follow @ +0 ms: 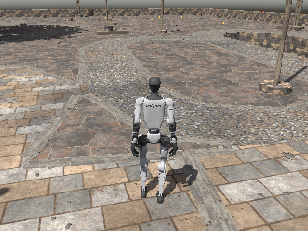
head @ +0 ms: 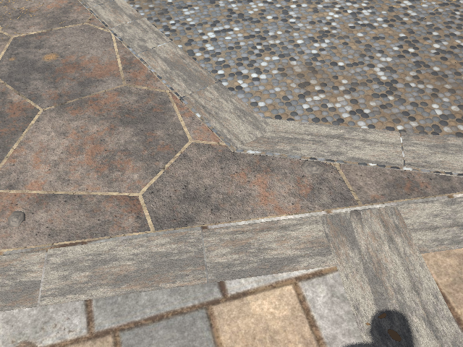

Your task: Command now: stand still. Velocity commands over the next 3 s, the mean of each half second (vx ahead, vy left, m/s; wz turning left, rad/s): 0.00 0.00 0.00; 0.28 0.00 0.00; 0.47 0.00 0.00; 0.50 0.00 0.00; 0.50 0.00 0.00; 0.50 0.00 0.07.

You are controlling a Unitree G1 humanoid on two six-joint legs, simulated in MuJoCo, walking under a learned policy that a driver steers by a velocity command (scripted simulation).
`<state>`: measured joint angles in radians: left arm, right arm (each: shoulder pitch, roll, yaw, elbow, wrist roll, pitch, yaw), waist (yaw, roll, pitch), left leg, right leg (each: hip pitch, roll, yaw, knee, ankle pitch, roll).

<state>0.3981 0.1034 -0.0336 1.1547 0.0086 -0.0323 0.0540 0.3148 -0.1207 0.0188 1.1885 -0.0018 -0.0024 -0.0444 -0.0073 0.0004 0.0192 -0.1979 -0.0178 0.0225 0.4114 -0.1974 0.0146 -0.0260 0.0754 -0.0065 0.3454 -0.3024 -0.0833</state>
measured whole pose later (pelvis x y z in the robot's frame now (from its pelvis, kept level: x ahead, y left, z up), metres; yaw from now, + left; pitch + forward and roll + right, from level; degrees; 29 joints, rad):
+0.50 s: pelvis +0.00 +0.00 +0.00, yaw +0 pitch -1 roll +1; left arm 0.41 0.10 -0.03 1.15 0.01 -0.03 0.05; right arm 0.32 -0.11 0.02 1.19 0.00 0.00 -0.05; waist 0.00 0.00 0.02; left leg -0.20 -0.01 0.02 0.42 -0.21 0.01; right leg -0.02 0.08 -0.01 0.34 -0.31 -0.09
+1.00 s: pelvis +0.14 +0.07 -0.02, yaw +0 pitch +0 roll +1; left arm 0.51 0.18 0.02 1.14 0.02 -0.08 0.01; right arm 0.17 -0.20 -0.07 0.97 -0.02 -0.07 0.01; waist 0.02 -0.04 0.06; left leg -0.39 -0.02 0.12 0.63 -0.23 0.09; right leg -0.13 0.00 0.02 1.00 -0.45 -0.08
